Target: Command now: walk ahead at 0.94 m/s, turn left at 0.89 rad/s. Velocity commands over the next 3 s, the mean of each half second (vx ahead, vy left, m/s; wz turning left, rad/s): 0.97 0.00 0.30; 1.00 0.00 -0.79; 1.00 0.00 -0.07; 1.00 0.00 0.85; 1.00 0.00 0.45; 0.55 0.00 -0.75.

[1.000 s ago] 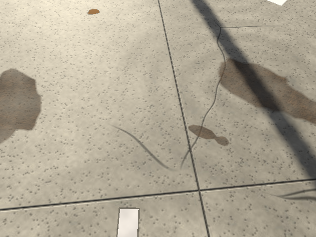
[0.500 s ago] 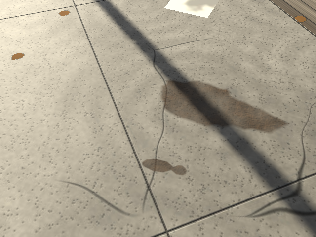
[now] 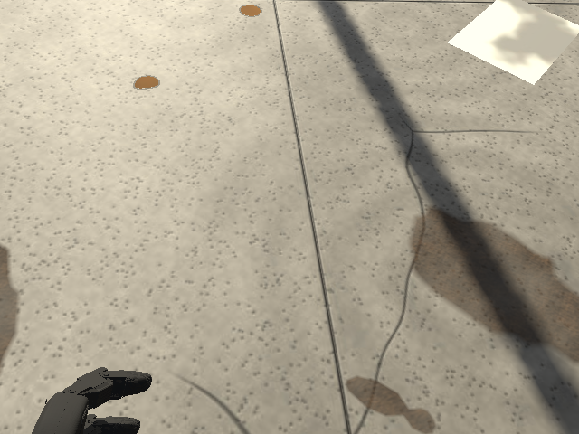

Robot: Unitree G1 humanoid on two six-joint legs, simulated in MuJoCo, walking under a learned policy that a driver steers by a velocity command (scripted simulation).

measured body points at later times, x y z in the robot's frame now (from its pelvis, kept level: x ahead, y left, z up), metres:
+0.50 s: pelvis +0.45 +0.05 -0.02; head +0.48 +0.06 +0.43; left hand +0.27 +0.28 -0.14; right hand +0.79 -0.08 -0.04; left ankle +0.57 +0.18 -0.74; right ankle +0.25 -0.12 -0.72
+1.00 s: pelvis +0.92 +0.03 -0.04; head +0.95 +0.02 +0.40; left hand +1.14 +0.26 -0.14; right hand +0.90 -0.24 -0.17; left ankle +0.72 +0.22 -0.59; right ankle +0.99 +0.01 -0.74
